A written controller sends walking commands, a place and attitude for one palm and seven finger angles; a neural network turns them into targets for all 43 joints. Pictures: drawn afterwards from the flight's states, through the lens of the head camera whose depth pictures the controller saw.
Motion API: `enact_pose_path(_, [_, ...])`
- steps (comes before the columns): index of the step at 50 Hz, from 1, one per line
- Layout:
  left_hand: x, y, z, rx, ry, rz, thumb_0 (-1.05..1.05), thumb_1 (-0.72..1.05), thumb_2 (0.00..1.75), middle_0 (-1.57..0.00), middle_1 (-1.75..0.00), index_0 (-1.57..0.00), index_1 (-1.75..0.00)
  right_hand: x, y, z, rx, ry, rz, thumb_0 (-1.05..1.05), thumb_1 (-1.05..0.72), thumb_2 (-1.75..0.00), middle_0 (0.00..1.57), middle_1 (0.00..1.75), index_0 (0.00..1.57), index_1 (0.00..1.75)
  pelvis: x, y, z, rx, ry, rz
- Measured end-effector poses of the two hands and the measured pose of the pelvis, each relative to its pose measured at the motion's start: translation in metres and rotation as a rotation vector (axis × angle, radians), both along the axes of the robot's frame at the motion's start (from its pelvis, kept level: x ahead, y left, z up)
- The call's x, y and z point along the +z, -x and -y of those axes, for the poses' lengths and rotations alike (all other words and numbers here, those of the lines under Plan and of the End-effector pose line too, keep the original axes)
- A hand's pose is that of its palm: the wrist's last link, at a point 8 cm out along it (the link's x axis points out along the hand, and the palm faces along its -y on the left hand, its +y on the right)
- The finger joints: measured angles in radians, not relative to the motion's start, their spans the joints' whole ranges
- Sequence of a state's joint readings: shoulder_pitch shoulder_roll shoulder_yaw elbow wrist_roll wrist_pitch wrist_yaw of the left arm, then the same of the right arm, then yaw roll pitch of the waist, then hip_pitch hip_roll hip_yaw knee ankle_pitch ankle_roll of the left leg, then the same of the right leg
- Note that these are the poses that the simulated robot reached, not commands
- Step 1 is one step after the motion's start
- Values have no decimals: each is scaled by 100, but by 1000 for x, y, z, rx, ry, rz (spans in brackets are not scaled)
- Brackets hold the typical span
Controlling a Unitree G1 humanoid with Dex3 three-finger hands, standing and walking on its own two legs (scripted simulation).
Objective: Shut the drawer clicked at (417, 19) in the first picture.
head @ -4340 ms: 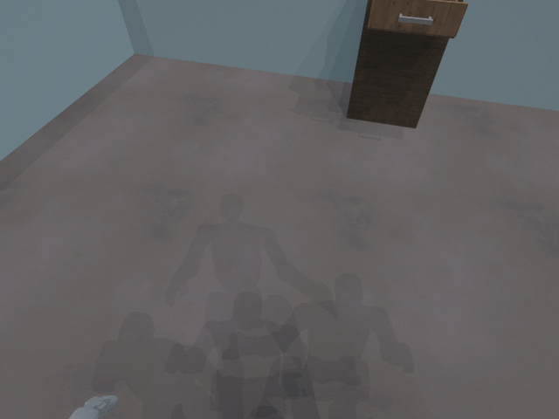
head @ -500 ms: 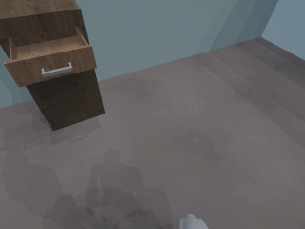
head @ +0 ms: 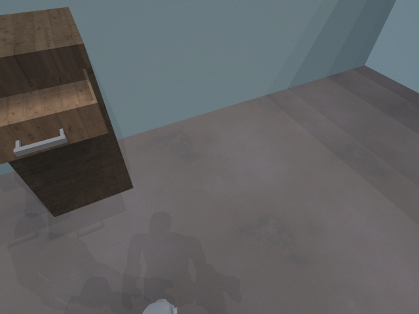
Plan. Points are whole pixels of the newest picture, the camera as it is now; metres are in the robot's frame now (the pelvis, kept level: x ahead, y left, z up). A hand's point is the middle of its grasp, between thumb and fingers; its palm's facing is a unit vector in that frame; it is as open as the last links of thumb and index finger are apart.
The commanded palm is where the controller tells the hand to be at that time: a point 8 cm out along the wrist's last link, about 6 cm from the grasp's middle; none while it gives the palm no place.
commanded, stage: walk to a spot facing it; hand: left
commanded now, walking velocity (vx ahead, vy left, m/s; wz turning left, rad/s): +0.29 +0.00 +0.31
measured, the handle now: (40, 141) +0.59 +0.55 -0.07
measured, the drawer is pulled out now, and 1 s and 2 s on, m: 0.24 0.24 0.24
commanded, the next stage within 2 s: turn to face it in 0.08 s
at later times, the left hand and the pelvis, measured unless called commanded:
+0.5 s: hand (94, 305) +0.18 +0.27 -0.17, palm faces +0.24 -0.95 -0.19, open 7.3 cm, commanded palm none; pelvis +0.14 +0.07 +0.00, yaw +11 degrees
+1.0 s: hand out of the picture +0.16 +0.22 -0.15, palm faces +0.44 -0.85 -0.27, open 7.3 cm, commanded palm none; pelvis +0.16 +0.01 +0.00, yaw +27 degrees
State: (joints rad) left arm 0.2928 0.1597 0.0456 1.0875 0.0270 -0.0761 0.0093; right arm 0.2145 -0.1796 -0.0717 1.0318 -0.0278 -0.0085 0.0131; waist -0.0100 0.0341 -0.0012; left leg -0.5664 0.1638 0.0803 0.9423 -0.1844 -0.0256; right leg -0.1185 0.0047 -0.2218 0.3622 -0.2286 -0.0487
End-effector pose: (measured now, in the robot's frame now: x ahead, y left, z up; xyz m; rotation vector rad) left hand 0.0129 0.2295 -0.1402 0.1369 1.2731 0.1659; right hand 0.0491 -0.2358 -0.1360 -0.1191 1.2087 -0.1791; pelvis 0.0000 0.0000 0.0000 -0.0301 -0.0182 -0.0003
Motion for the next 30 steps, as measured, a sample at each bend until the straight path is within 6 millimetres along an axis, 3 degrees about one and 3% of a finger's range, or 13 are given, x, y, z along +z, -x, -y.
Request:
enact_pose_path(7, [-20,20,-4,124,78,-162,0,92,90,-20,-30,-20,-30,8,-118,-32,152,33,62,0,-91,-90,20,30,19,30,-8,-59,-26,59,23,5])
enact_pose_path(11, [-33,20,-17,167,113,-263,1,91,90,-20,-30,-20,-30,2,-167,-62,203,53,102,0,-91,-90,20,30,19,30,-20,-92,-51,76,14,11])
enact_pose_path(13, [-31,7,-27,162,110,-277,1,91,90,-20,-30,-20,-30,3,-175,-74,200,50,102,0,-91,-89,20,30,19,30,-18,-102,-59,76,13,18])
enact_pose_path(16, [-25,-29,-47,158,87,-225,1,91,90,-20,-30,-20,-30,6,-173,-84,172,49,68,-1,-92,-89,20,30,20,30,-10,-113,-67,96,13,16])
enact_pose_path(23, [-10,-127,-84,180,15,12,1,91,90,-20,-30,-20,-30,11,-167,-74,185,83,-45,-2,-94,-89,20,30,20,30,-1,-132,-73,168,6,0])
enact_pose_path(30, [9,-187,-93,191,-43,143,1,91,90,-20,-30,-20,-30,4,-170,-67,198,55,-100,0,-92,-89,20,30,20,30,-1,-149,-63,241,-6,-14])
